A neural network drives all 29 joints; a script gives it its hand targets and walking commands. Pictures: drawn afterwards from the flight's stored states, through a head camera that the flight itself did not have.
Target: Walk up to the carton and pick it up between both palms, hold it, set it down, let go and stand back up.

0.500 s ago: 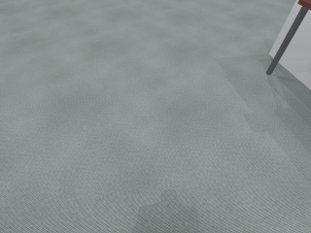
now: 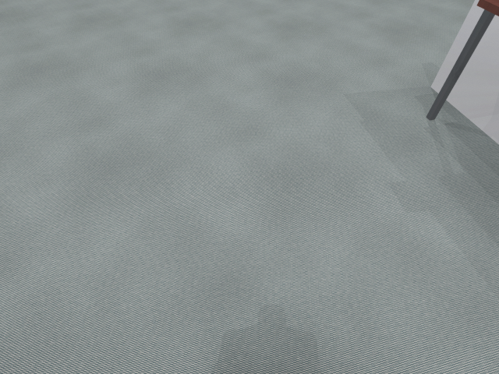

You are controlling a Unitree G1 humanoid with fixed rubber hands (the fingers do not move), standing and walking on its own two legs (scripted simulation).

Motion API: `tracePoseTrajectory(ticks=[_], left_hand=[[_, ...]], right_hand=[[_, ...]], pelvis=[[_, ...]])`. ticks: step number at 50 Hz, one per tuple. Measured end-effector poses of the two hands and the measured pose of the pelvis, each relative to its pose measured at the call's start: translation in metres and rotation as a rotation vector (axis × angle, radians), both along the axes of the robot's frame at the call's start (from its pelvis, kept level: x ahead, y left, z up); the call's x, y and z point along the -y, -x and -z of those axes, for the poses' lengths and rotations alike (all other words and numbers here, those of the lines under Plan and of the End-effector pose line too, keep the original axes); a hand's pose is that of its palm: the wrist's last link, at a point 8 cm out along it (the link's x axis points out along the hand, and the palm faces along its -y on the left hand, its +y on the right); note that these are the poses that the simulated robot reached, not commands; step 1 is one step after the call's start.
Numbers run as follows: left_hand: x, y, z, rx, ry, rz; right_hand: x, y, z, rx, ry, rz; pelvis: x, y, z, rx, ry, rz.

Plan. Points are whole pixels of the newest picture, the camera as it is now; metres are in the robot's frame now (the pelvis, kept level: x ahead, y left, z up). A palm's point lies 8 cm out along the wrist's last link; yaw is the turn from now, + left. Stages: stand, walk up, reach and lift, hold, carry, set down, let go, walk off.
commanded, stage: stand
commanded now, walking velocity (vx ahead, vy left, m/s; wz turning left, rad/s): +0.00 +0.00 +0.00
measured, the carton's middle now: out of the picture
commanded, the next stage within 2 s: walk up in 0.24 s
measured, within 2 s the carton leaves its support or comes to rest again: neither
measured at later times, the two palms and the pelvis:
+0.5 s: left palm out of the picture -0.02 +0.21 -0.15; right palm out of the picture -0.04 -0.21 -0.16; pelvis -0.01 +0.00 -0.01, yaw -2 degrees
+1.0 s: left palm out of the picture +0.12 +0.29 -0.15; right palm out of the picture -0.08 -0.17 -0.11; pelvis -0.03 +0.07 +0.00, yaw -20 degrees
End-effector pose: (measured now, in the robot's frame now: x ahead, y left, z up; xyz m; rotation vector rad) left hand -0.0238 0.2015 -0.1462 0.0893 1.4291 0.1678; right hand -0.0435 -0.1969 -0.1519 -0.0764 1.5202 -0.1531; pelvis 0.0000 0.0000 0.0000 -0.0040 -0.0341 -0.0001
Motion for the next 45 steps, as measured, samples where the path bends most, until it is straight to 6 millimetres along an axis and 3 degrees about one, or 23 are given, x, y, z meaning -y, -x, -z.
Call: tracePoseTrajectory(ticks=[23, 26, 31, 36, 40, 45], left_hand=[[-0.001, -0.001, 0.001, 0.004, -0.001, -0.001], [-0.013, -0.003, 0.004, 0.013, -0.012, 0.016], [-0.051, -0.005, 0.004, 0.000, -0.061, 0.072], [-0.091, -0.035, 0.013, 0.035, -0.078, 0.134], [-0.108, -0.074, 0.012, 0.116, -0.076, 0.205], [-0.109, -0.113, 0.002, 0.183, -0.036, 0.300]], right_hand=[[0.004, -0.001, 0.001, 0.005, 0.014, 0.011], [0.018, -0.012, 0.003, 0.047, 0.073, 0.029], [0.028, -0.050, -0.009, 0.199, 0.149, 0.041], [0.017, -0.070, -0.021, 0.329, 0.208, 0.080], [-0.001, -0.048, -0.029, 0.326, 0.227, 0.109], [-0.018, -0.014, -0.037, 0.309, 0.228, 0.183]], pelvis=[[0.000, 0.002, 0.002, -0.006, 0.000, 0.015], [-0.005, 0.009, 0.007, -0.024, -0.002, 0.054], [-0.022, 0.019, 0.007, -0.050, -0.005, 0.119], [-0.047, 0.026, 0.013, -0.057, 0.006, 0.172], [-0.064, 0.030, 0.010, -0.038, 0.005, 0.234], [-0.075, 0.032, 0.003, -0.033, 0.009, 0.295]])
